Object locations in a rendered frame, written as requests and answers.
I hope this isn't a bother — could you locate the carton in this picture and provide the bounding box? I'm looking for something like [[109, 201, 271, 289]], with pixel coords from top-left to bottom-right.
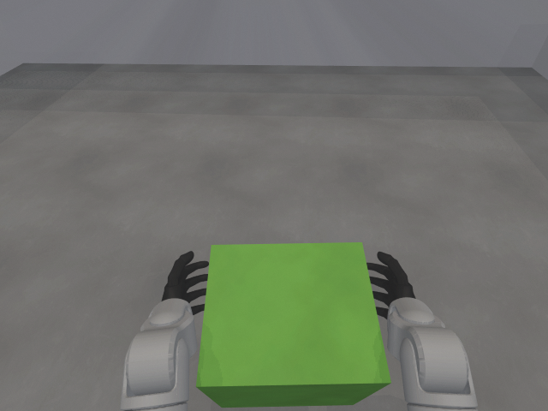
[[196, 242, 391, 408]]

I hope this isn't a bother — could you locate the right robot forearm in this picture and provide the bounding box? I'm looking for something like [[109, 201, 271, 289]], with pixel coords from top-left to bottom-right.
[[387, 297, 478, 411]]

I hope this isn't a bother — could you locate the left robot forearm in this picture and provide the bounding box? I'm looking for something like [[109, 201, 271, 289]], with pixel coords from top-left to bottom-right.
[[120, 298, 198, 411]]

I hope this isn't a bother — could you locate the left robot hand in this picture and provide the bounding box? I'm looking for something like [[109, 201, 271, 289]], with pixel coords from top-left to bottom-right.
[[162, 251, 209, 315]]

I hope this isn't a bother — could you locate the right robot hand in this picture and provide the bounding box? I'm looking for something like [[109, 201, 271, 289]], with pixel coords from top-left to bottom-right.
[[366, 252, 416, 319]]

